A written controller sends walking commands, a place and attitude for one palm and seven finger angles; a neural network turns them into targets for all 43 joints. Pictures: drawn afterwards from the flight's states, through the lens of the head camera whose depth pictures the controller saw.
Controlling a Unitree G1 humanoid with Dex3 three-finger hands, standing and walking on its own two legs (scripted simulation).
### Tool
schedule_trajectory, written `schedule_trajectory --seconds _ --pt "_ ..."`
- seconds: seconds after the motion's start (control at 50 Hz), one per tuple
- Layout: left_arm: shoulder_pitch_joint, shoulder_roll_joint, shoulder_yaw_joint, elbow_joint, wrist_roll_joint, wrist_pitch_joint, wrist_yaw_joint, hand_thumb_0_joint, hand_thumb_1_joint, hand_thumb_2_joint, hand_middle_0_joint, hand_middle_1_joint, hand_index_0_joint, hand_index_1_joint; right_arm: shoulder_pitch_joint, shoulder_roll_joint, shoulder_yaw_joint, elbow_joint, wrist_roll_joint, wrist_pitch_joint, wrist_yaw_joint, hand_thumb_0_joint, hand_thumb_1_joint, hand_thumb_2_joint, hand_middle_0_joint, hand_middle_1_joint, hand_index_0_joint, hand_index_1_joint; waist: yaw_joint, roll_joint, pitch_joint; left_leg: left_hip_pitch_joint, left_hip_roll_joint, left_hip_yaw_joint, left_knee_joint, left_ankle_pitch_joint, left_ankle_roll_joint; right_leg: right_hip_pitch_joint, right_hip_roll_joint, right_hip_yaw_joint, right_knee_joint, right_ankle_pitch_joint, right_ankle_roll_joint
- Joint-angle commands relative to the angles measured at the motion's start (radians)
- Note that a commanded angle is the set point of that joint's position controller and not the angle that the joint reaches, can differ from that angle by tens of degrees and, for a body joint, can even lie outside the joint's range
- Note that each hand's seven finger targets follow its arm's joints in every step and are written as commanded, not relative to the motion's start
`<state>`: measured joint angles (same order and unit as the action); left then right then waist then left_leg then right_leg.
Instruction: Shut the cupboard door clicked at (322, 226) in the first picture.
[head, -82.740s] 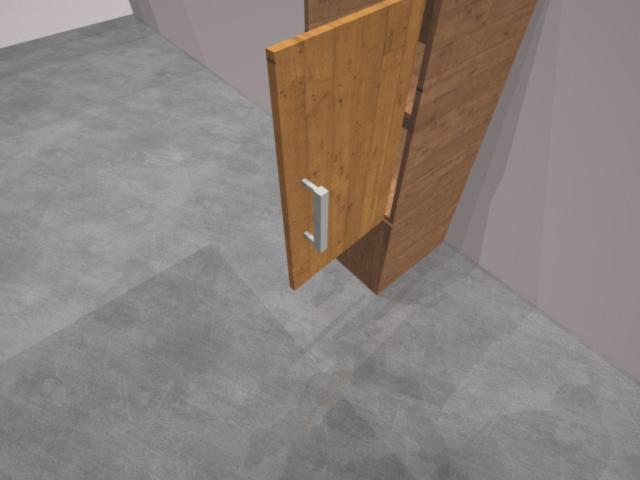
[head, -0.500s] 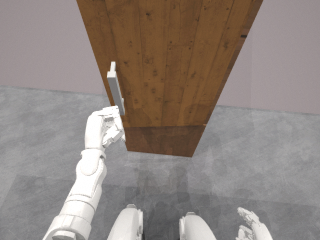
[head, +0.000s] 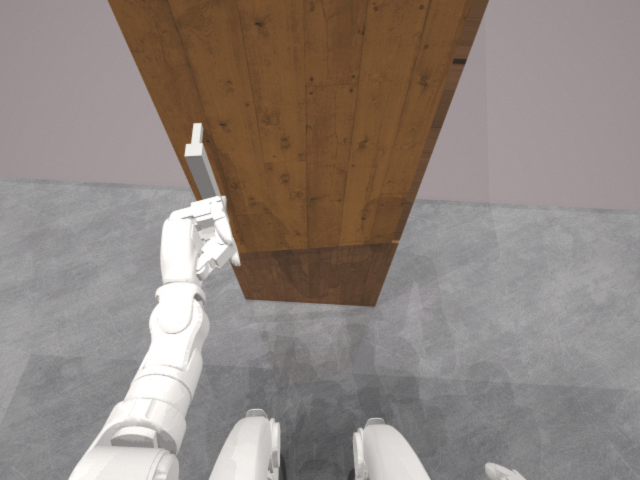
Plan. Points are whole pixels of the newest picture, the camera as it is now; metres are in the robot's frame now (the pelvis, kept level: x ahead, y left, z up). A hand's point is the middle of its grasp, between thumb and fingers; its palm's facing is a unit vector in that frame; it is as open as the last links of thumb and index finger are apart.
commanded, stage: bring the fist close to the handle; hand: left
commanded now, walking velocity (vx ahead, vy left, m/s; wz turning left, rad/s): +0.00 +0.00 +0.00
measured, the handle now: (211, 181) +0.51 +0.15 +0.02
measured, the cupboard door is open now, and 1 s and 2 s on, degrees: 8 0 0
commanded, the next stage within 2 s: push the door shut along its arc in 0.02 s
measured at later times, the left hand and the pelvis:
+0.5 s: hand (235, 213) +0.45 +0.11 +0.03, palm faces -0.02 -1.00 -0.05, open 3.1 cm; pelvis +0.00 +0.00 -0.01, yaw +0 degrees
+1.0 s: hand (235, 196) +0.48 +0.12 +0.03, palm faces -0.15 -0.99 -0.05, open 3.2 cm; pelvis -0.03 +0.01 -0.03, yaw +0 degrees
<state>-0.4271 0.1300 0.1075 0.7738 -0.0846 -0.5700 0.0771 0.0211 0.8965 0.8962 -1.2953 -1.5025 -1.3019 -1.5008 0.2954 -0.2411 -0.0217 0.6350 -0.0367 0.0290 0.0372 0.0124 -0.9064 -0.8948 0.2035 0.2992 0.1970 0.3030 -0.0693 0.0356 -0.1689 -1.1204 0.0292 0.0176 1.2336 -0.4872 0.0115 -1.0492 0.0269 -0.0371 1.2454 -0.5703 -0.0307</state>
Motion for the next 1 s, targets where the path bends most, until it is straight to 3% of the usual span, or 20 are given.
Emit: schedule_trajectory --seconds 0.0,0.02,0.04,0.12,0.18,0.24,0.28,0.32,0.36,0.4,0.5,0.54,0.56,0.64,0.7,0.74,0.82,0.86,0.92,0.98 --pt "-0.356 0.107 0.021 -0.197 -0.001 -0.09 -0.009 0.0 0.9 0.9 -1.3 -1.5 -1.3 -1.5 0.025 -0.128 -0.047 -0.103 0.004 -0.038 -0.019 0.0 -0.9 -0.9 0.2 0.3 0.2 0.3 -0.026 -0.048 -0.392 0.285 -0.032 -0.026 -0.112 0.163 0.017 0.162 -0.004 0.052 -0.208 0.284 0.019" --pt "-0.368 0.08 -0.007 -0.195 0.001 -0.088 -0.014 0.0 0.9 0.9 -1.3 -1.5 -1.3 -1.5 0.023 -0.126 -0.047 -0.105 0.005 -0.038 -0.018 0.0 -0.9 -0.9 0.2 0.3 0.2 0.3 -0.033 -0.039 -0.389 0.298 -0.031 -0.027 -0.113 0.163 0.017 0.15 -0.003 0.047 -0.207 0.282 0.018" --pt "-0.379 0.095 0.005 -0.204 -0.001 -0.089 -0.014 0.0 0.9 0.9 -1.3 -1.5 -1.3 -1.5 0.032 -0.13 -0.048 -0.107 0.005 -0.039 -0.018 0.0 -0.9 -0.9 0.2 0.3 0.2 0.3 -0.03 -0.01 -0.404 0.322 -0.031 -0.033 -0.112 0.181 0.016 0.139 0.001 0.04 -0.198 0.29 0.013" --pt "-0.365 0.1 0.012 -0.16 0.005 -0.071 -0.015 0.0 0.9 0.9 -1.3 -1.5 -1.3 -1.5 0.024 -0.131 -0.049 -0.109 0.005 -0.031 -0.017 0.0 -0.9 -0.9 0.2 0.3 0.2 0.3 -0.028 -0.031 -0.407 0.309 -0.03 -0.032 -0.111 0.187 0.014 0.143 -0.001 0.041 -0.195 0.303 0.016" --pt "-0.472 0.113 0.008 -0.134 0.014 -0.072 -0.022 0.0 0.9 0.9 -1.3 -1.5 -1.3 -1.5 0.03 -0.135 -0.046 -0.099 0.005 -0.027 -0.02 0.0 -0.9 -0.9 0.2 0.3 0.2 0.3 -0.056 -0.031 -0.392 0.312 -0.028 -0.042 -0.103 0.176 0.016 0.106 0.0 0.037 -0.191 0.286 0.017" --pt "-0.563 0.179 0.063 -0.086 0.015 -0.079 -0.03 0.0 0.9 0.9 -1.3 -1.5 -1.3 -1.5 0.036 -0.14 -0.042 -0.093 0.004 -0.029 -0.029 0.0 -0.9 -0.9 0.2 0.3 0.2 0.3 -0.061 -0.014 -0.392 0.288 -0.031 -0.046 -0.093 0.148 0.018 0.094 0.003 0.043 -0.187 0.251 0.015" --pt "-0.587 0.171 0.063 -0.042 0.015 -0.082 -0.042 0.0 0.9 0.9 -1.3 -1.5 -1.3 -1.5 0.039 -0.137 -0.042 -0.083 0.003 -0.028 -0.029 0.0 -0.9 -0.9 0.2 0.3 0.2 0.3 -0.067 -0.024 -0.422 0.295 -0.03 -0.048 -0.082 0.172 0.017 0.091 0.001 0.043 -0.177 0.276 0.017" --pt "-0.61 0.16 0.051 -0.034 0.015 -0.085 -0.061 0.0 0.9 0.9 -1.3 -1.5 -1.3 -1.5 0.049 -0.139 -0.046 -0.082 0.001 -0.027 -0.025 0.0 -0.9 -0.9 0.2 0.3 0.2 0.3 -0.066 0.027 -0.465 0.33 -0.028 -0.049 -0.075 0.218 0.013 0.08 0.001 0.04 -0.16 0.313 0.014" --pt "-0.591 0.158 0.052 -0.012 0.013 -0.074 -0.079 0.0 0.9 0.9 -1.3 -1.5 -1.3 -1.5 0.065 -0.145 -0.048 -0.083 0.001 -0.022 -0.019 0.0 -0.9 -0.9 0.2 0.3 0.2 0.3 -0.062 0.039 -0.502 0.379 -0.023 -0.063 -0.076 0.277 0.008 0.059 0.005 0.024 -0.141 0.343 0.008" --pt "-0.623 0.164 0.057 0.016 0.006 -0.062 -0.096 0.0 0.9 0.9 -1.3 -1.5 -1.3 -1.5 0.075 -0.147 -0.049 -0.081 0.005 -0.013 -0.018 0.0 -0.9 -0.9 0.2 0.3 0.2 0.3 -0.078 -0.023 -0.47 0.335 -0.022 -0.059 -0.072 0.25 0.014 0.076 0.006 0.028 -0.154 0.334 0.014" --pt "-0.75 0.181 0.053 0.073 0.01 -0.057 -0.128 0.0 0.9 0.9 -1.3 -1.5 -1.3 -1.5 0.101 -0.155 -0.051 -0.062 0.006 -0.006 -0.024 0.0 -0.9 -0.9 0.2 0.3 0.2 0.3 -0.115 -0.026 -0.438 0.305 -0.023 -0.068 -0.062 0.207 0.021 0.03 0.007 0.031 -0.16 0.286 0.014" --pt "-0.821 0.186 0.05 0.074 0.008 -0.062 -0.137 0.0 0.9 0.9 -1.3 -1.5 -1.3 -1.5 0.116 -0.159 -0.051 -0.054 0.004 -0.008 -0.026 0.0 -0.9 -0.9 0.2 0.3 0.2 0.3 -0.128 0.002 -0.446 0.321 -0.023 -0.078 -0.059 0.198 0.023 -0.003 0.008 0.026 -0.155 0.258 0.01" --pt "-0.822 0.199 0.059 0.096 0.011 -0.061 -0.141 0.0 0.9 0.9 -1.3 -1.5 -1.3 -1.5 0.118 -0.162 -0.052 -0.049 0.005 -0.008 -0.024 0.0 -0.9 -0.9 0.2 0.3 0.2 0.3 -0.119 0.018 -0.464 0.33 -0.022 -0.081 -0.058 0.201 0.019 -0.008 0.007 0.025 -0.151 0.253 0.008" --pt "-0.907 0.196 0.04 0.145 0.007 -0.047 -0.166 0.0 0.9 0.9 -1.3 -1.5 -1.3 -1.5 0.143 -0.17 -0.05 -0.038 0.004 -0.006 -0.023 0.0 -0.9 -0.9 0.2 0.3 0.2 0.3 -0.153 0.033 -0.457 0.331 -0.02 -0.096 -0.051 0.183 0.024 -0.056 0.011 0.019 -0.15 0.218 0.004" --pt "-0.948 0.288 0.101 0.179 0.011 -0.034 -0.178 0.0 0.9 0.9 -1.3 -1.5 -1.3 -1.5 0.155 -0.183 -0.046 -0.029 0.003 -0.007 -0.024 0.0 -0.9 -0.9 0.2 0.3 0.2 0.3 -0.149 0.045 -0.479 0.301 -0.018 -0.1 -0.042 0.167 0.024 -0.051 0.011 0.022 -0.14 0.197 0.002" --pt "-0.974 0.269 0.085 0.17 0.007 -0.035 -0.193 0.0 0.9 0.9 -1.3 -1.5 -1.3 -1.5 0.166 -0.182 -0.047 -0.034 0.0 -0.011 -0.019 0.0 -0.9 -0.9 0.2 0.3 0.2 0.3 -0.156 0.072 -0.509 0.325 -0.018 -0.104 -0.035 0.195 0.026 -0.061 0.014 0.02 -0.132 0.214 -0.002" --pt "-1.054 0.296 0.077 0.217 0.018 -0.015 -0.214 0.0 0.9 0.9 -1.3 -1.5 -1.3 -1.5 0.176 -0.191 -0.045 -0.019 0.008 -0.008 -0.022 0.0 -0.9 -0.9 0.2 0.3 0.2 0.3 -0.196 0.036 -0.445 0.263 -0.015 -0.106 -0.025 0.115 0.032 -0.098 0.016 0.026 -0.148 0.152 0.004" --pt "-1.124 0.296 0.061 0.209 0.021 -0.013 -0.216 0.0 0.9 0.9 -1.3 -1.5 -1.3 -1.5 0.183 -0.194 -0.043 -0.009 0.007 -0.015 -0.024 0.0 -0.9 -0.9 0.2 0.3 0.2 0.3 -0.208 0.09 -0.455 0.293 -0.013 -0.119 -0.024 0.094 0.03 -0.15 0.015 0.019 -0.136 0.132 -0.001" --pt "-1.177 0.284 0.038 0.246 0.026 0.005 -0.215 0.0 0.9 0.9 -1.3 -1.5 -1.3 -1.5 0.184 -0.204 -0.039 -0.003 0.005 -0.025 -0.026 0.0 -0.9 -0.9 0.2 0.3 0.2 0.3 -0.233 0.092 -0.412 0.278 -0.011 -0.14 -0.036 -0.003 0.029 -0.209 0.015 0.013 -0.136 0.075 -0.003" --pt "-1.244 0.278 0.013 0.239 0.035 0.008 -0.218 0.0 0.9 0.9 -1.3 -1.5 -1.3 -1.5 0.187 -0.209 -0.035 0.003 0.003 -0.044 -0.03 0.0 -0.9 -0.9 0.2 0.3 0.2 0.3 -0.25 0.133 -0.436 0.301 -0.006 -0.164 -0.04 -0.05 0.028 -0.255 0.013 0.008 -0.12 0.055 -0.006"
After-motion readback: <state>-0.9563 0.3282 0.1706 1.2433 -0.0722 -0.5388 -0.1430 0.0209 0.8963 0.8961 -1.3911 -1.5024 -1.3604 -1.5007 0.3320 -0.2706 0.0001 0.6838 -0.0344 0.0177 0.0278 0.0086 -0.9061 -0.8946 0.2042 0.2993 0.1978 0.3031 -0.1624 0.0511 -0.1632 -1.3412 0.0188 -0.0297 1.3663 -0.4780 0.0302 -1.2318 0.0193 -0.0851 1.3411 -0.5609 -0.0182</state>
